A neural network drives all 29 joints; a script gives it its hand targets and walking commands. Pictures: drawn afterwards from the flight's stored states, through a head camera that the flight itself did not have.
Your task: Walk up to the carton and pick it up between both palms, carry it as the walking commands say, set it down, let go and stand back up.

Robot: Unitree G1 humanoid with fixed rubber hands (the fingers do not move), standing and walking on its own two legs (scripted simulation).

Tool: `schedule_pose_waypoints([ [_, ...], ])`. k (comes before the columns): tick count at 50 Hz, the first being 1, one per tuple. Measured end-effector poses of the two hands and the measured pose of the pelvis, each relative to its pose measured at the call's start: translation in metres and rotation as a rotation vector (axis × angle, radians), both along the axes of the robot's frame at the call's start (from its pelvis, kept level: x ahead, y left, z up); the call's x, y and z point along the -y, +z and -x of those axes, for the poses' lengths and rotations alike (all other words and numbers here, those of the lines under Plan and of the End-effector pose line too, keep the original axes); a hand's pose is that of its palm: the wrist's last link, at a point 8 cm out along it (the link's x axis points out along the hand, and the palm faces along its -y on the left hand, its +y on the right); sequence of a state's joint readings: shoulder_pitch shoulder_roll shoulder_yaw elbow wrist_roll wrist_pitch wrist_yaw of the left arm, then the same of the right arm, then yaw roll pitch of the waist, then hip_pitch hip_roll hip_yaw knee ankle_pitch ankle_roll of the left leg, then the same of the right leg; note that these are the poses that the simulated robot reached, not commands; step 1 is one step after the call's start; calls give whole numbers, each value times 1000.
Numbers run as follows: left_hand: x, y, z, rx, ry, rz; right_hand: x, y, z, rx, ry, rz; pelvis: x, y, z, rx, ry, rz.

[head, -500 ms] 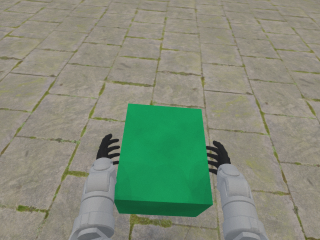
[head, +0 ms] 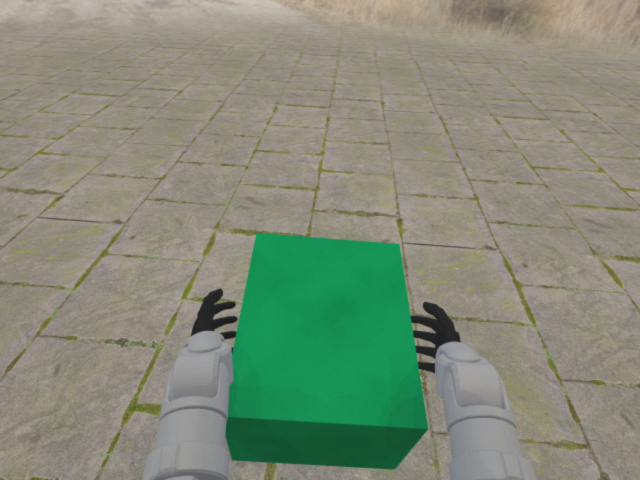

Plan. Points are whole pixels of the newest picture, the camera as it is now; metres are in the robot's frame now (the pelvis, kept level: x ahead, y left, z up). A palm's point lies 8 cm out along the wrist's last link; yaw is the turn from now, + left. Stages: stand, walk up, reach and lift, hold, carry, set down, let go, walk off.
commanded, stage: reach and lift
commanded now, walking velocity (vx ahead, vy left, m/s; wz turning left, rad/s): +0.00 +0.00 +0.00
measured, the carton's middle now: (321, 344) +0.35 +0.00 -0.02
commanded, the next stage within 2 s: hold in 0.96 s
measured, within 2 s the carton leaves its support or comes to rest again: neither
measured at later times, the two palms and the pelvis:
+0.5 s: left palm (192, 345) +0.29 +0.17 +0.06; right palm (436, 350) +0.28 -0.15 +0.05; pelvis +0.00 +0.01 +0.00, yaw +0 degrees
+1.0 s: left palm (196, 353) +0.28 +0.16 +0.06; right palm (447, 357) +0.27 -0.16 +0.05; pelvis +0.00 -0.01 +0.00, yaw +1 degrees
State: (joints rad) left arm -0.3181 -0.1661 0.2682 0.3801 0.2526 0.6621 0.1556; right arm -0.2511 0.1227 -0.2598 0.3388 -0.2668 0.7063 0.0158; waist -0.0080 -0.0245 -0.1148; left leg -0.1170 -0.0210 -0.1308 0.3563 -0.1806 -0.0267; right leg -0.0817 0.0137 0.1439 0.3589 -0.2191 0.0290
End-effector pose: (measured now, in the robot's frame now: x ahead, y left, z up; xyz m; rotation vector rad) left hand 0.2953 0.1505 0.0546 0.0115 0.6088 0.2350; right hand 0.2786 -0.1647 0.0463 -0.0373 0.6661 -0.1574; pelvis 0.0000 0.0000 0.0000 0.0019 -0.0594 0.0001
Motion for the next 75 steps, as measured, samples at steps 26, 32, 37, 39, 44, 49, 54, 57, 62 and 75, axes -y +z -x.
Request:
schedule_pose_waypoints([
  [26, -16, 6, 5, -9, 17, -5, -15, 8, -3, -9, 34, 12, -9, 1, 5, 20, 1, 1],
  [32, -13, 9, 3, -4, -5, -8, -11, 7, -2, -4, 28, 5, -8, 2, 1, 20, -1, -1],
  [37, -10, 7, 5, -5, -33, 10, -6, 6, 1, -3, 24, 6, -3, 2, 0, 23, -1, -2],
  [39, -10, 6, 7, -5, -42, 19, -5, 6, 1, -3, 24, 7, -1, 2, -1, 25, 0, -2],
  [44, -9, 5, 12, -4, -51, 29, -2, 6, 3, -1, 26, 5, 3, 2, 0, 28, 6, -1],
  [49, -9, 5, 17, 0, -46, 28, -3, 6, 5, 1, 29, 0, 7, 2, 2, 33, 12, 0],
  [54, -10, 4, 21, -1, -51, 33, -3, 5, 7, 0, 34, 6, 8, 2, 3, 36, 16, 1],
  [57, -11, 3, 23, -1, -60, 38, -3, 5, 8, -1, 31, 10, 7, 2, 3, 38, 17, 2],
  [62, -11, 2, 23, -3, -76, 46, -3, 5, 10, -3, 22, 16, 5, 2, 4, 39, 15, 2],
  [75, -9, 5, 16, 28, -36, 2, -6, 4, 11, 25, 2, 7, 0, -6, 9, -27, -23, -10],
])
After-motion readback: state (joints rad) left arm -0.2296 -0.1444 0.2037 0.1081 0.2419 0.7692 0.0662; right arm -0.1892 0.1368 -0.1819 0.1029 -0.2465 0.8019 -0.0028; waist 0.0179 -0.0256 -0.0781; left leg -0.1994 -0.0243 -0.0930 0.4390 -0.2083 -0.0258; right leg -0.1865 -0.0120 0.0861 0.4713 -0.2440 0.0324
